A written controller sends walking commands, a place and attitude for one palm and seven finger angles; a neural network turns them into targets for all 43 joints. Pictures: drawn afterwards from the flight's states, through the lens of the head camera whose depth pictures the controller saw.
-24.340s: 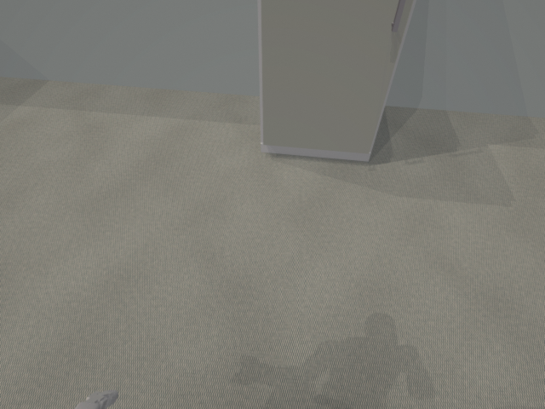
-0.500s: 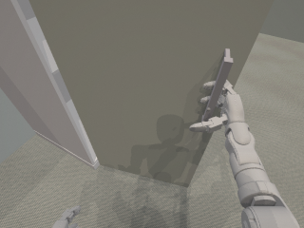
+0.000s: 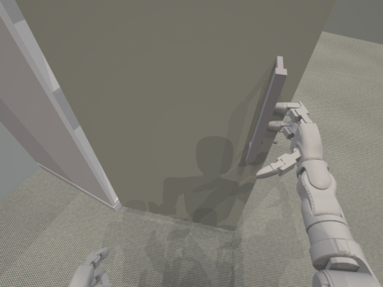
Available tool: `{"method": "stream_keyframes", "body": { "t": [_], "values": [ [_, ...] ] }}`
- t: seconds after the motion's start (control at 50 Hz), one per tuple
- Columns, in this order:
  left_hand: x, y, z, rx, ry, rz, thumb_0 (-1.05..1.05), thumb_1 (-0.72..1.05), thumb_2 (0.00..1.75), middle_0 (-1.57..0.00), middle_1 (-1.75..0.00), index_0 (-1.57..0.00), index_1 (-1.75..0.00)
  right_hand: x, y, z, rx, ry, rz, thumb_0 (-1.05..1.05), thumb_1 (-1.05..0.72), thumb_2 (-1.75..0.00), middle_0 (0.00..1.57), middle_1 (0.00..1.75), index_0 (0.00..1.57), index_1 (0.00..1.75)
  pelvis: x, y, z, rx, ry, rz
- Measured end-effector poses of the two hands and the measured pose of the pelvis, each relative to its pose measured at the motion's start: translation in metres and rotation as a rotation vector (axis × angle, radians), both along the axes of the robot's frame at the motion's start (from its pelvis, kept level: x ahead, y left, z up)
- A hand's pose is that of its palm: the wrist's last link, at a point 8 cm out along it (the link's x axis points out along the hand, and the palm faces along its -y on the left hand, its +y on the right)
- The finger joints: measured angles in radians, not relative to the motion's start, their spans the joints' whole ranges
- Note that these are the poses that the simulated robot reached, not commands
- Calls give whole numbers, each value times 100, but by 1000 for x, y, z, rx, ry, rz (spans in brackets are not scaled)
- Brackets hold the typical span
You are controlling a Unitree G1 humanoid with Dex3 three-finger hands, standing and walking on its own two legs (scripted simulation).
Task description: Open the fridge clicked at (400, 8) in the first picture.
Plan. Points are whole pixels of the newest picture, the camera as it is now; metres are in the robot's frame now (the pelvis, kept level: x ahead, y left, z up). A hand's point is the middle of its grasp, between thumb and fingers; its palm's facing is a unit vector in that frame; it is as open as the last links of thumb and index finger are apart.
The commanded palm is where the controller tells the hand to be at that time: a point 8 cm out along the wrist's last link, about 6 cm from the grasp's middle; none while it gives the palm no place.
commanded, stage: slip the hand off the handle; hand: right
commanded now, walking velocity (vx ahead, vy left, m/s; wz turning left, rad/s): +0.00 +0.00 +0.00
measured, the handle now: (262, 118) +0.45 -0.11 +0.12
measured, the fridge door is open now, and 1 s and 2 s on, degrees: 74 74 74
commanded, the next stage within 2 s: draw the hand back to the body in 1.04 s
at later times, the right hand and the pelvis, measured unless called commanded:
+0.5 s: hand (297, 156) +0.36 -0.17 +0.11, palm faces -0.07 +0.99 -0.11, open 14.7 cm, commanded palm +0.32 -0.21 +0.12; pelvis +0.01 -0.01 +0.00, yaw -1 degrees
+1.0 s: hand (293, 200) +0.27 -0.14 +0.11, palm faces -0.07 +0.99 -0.12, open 14.7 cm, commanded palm +0.23 -0.19 +0.12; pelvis +0.00 +0.01 +0.00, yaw -3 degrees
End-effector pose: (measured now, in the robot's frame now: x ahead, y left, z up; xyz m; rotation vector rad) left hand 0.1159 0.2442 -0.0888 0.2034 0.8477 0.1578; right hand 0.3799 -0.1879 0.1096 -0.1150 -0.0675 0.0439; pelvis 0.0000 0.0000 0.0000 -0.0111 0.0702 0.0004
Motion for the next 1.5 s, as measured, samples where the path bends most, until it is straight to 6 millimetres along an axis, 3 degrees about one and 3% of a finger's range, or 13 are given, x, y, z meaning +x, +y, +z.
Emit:
{"method": "stream_keyframes", "body": {
  "t": [0.14,0.42,0.66,0.84,1.12,1.2,1.28,1.34,1.5],
  "values": [
    [9,-7,-2,7,5,-32,1,91,89,-20,-30,-20,-30,-9,-24,3,-4,-16,6,-1,55,-20,27,115,25,115,4,-6,-2,8,3,-17],
    [21,-12,0,7,-27,-43,1,91,89,-20,-30,-20,-30,-21,-39,3,0,-21,19,-1,55,-20,26,115,25,115,10,-10,-3,11,-1,-15],
    [47,-20,8,-13,-117,-108,1,91,89,-20,-30,-20,-30,-76,-26,-2,-3,-21,27,-1,55,-20,26,115,25,115,9,-4,-4,11,-35,-28],
    [68,-26,19,-26,-207,-156,1,91,89,-20,-30,-20,-30,-106,-22,6,-10,-41,19,-1,55,-20,26,115,25,115,6,3,-3,11,-57,-40],
    [69,-25,23,-29,-252,-188,1,91,89,-20,-30,-20,-30,-153,-6,4,-14,-33,31,-1,55,-20,26,115,25,115,3,9,-5,10,-76,-50],
    [65,-24,19,-25,-243,-185,1,91,90,-20,-30,-20,-30,-153,-7,3,17,-30,6,-1,56,-20,26,115,25,115,1,10,-6,12,-78,-55],
    [65,-27,17,-23,-226,-178,1,91,90,-20,-30,-20,-30,-149,-24,5,175,-15,-209,-1,56,-20,26,115,25,116,2,10,-3,12,-80,-54],
    [69,-31,20,-27,-226,-195,1,91,90,-20,-30,-20,-30,-151,-32,11,145,-1,-310,-1,56,-20,26,115,25,115,5,9,-2,12,-81,-56],
    [85,-39,29,-28,-269,-202,1,91,89,-20,-30,-20,-30,-163,-35,24,108,11,-244,-1,55,-20,25,115,24,115,12,6,1,14,-100,-51]
  ]
}}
